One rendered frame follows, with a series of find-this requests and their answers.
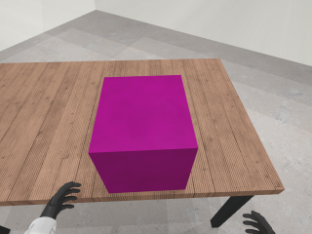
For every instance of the table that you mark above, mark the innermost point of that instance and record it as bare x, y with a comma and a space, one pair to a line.
47, 117

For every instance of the robot left forearm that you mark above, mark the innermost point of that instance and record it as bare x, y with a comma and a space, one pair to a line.
42, 225

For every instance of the robot left hand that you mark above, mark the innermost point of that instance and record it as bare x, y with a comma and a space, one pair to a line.
55, 205

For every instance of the robot right hand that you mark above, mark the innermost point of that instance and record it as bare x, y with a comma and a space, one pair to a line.
261, 224

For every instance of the carton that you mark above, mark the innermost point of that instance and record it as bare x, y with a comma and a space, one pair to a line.
143, 137

